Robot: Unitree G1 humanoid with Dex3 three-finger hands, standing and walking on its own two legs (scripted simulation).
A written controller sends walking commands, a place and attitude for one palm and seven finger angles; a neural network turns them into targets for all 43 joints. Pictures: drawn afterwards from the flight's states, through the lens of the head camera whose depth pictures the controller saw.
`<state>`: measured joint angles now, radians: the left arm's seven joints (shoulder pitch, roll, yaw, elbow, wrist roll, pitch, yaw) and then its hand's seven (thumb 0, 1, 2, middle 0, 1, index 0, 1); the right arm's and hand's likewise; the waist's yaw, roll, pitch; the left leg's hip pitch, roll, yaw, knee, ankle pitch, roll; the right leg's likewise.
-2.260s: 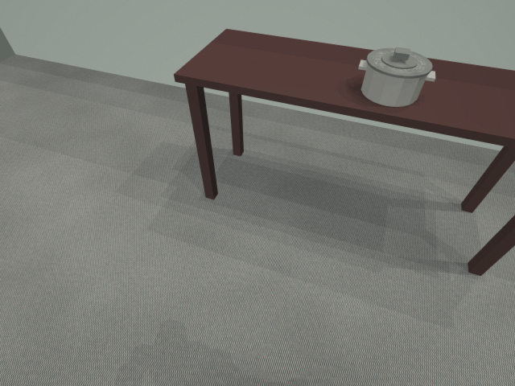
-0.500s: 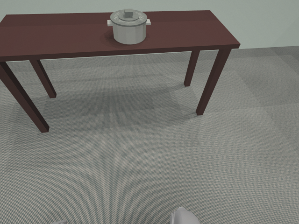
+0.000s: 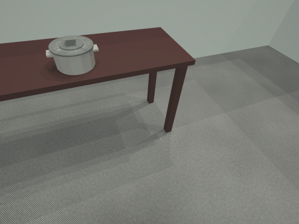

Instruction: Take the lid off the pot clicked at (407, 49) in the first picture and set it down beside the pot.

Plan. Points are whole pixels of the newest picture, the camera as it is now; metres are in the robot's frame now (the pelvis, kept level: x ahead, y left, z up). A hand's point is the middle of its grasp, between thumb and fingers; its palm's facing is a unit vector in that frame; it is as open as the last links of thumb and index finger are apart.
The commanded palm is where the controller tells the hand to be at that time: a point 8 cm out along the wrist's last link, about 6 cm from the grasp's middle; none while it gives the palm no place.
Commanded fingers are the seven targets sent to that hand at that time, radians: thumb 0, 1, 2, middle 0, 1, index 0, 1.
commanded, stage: walk to a spot facing it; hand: left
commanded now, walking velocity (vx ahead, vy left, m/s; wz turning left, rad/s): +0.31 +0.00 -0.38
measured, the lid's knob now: (70, 39) +0.84 +0.42 +0.07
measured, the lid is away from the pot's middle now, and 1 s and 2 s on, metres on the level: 0.00 0.00 0.00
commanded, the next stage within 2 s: turn to face it in 0.22 s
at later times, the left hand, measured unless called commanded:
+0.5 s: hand (124, 174) +0.33 +0.10 -0.18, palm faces -0.21 -0.96 -0.19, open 7.4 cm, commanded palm none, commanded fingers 0.00 0.90 0.90 -0.20 -0.30 -0.20 -0.30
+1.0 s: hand (103, 179) +0.30 +0.17 -0.17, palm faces +0.18 -0.96 -0.23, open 7.4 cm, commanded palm none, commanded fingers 0.00 0.90 0.90 -0.20 -0.30 -0.20 -0.30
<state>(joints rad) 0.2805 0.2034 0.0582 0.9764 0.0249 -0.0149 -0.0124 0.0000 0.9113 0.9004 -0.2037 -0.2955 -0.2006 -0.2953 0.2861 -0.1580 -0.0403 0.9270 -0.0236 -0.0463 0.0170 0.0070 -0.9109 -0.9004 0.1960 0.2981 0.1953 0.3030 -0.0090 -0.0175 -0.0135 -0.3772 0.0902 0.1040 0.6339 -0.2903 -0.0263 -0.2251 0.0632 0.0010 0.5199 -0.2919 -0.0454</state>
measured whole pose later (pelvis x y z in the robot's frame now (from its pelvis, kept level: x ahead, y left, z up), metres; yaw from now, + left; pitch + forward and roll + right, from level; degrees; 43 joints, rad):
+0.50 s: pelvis +0.19 -0.05 -0.02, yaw -10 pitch +0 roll +1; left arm 0.13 0.17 0.05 0.98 0.03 -0.05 -0.02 0.00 0.91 0.90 -0.20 -0.29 -0.19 -0.29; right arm 0.46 -0.11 -0.03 1.12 0.00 -0.03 -0.02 0.01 -0.91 -0.90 0.20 0.30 0.20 0.30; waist -0.06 0.00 0.10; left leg -0.12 0.15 0.18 0.82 -0.55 -0.03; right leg -0.46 -0.06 -0.15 0.65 -0.18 -0.06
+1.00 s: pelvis +0.25 -0.05 +0.00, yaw +7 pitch +0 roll -1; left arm 0.19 0.25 0.10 0.94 0.02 0.05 0.01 0.00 0.91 0.90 -0.20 -0.29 -0.19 -0.29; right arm 0.22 -0.21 -0.05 0.91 -0.02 0.02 -0.01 0.01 -0.92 -0.90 0.20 0.30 0.20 0.30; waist -0.02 -0.04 0.04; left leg -0.35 0.01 0.07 0.58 -0.24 0.05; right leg -0.52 -0.08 -0.05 1.12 -0.39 0.07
